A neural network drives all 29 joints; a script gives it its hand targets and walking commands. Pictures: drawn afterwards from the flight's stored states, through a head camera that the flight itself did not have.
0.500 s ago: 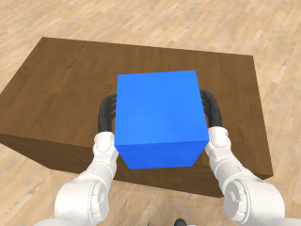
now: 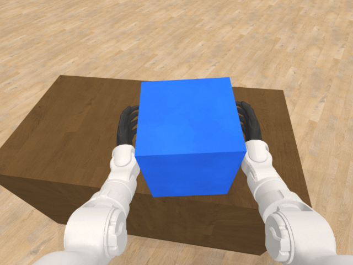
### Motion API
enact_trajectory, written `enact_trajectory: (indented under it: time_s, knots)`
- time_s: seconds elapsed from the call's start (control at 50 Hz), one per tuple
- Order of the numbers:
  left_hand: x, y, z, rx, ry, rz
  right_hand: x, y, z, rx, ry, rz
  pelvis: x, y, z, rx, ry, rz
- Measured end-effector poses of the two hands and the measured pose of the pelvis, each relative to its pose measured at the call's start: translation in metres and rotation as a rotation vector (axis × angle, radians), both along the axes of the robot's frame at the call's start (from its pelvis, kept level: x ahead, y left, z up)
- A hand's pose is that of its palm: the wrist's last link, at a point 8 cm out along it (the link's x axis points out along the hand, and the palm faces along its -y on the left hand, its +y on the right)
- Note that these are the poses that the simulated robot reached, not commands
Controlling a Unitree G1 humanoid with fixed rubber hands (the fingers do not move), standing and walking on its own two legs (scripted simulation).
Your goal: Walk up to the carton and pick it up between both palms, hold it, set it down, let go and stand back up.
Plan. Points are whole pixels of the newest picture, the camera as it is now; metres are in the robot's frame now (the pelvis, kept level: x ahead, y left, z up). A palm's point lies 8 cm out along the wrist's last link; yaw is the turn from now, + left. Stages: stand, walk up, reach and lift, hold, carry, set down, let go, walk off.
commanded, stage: reach and lift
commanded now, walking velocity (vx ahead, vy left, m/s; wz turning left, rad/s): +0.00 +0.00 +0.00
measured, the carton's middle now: (187, 142) +0.41 -0.01 +0.02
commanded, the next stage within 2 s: none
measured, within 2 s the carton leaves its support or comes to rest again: neither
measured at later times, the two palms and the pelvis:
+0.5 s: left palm (115, 125) +0.39 +0.15 +0.13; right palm (254, 119) +0.38 -0.15 +0.13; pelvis +0.01 +0.01 +0.01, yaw +1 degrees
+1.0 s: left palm (106, 119) +0.35 +0.15 +0.18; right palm (267, 123) +0.34 -0.15 +0.17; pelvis -0.01 +0.02 +0.01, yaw +0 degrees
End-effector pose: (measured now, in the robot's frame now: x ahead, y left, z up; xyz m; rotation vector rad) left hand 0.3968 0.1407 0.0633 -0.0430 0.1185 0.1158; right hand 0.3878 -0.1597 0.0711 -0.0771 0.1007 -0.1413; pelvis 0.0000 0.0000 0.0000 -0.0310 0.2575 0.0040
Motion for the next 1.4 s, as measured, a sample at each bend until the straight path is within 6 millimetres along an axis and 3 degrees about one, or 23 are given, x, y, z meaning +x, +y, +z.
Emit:
enact_trajectory:
  time_s: [0.44, 0.74, 1.04, 1.4]
  knots:
    - [-0.004, 0.007, 0.054, 0.008, 0.015, -0.004, -0.005, 0.007, 0.053, 0.087, 0.015, -0.012, 0.011, 0.006, 0.012, -0.003, -0.195, 0.008]
    - [-0.021, 0.012, 0.101, 0.046, 0.016, -0.029, -0.026, 0.012, 0.091, 0.092, 0.017, -0.030, 0.006, 0.013, 0.013, -0.007, -0.310, 0.019]
    - [-0.046, 0.006, 0.123, 0.059, 0.024, -0.035, -0.055, 0.006, 0.099, 0.114, 0.020, -0.044, -0.014, 0.016, 0.013, -0.001, -0.383, -0.006]
    - [-0.045, 0.007, 0.141, 0.065, 0.037, -0.022, -0.046, 0.007, 0.119, 0.120, 0.022, -0.018, -0.027, 0.003, 0.014, 0.016, -0.377, 0.003]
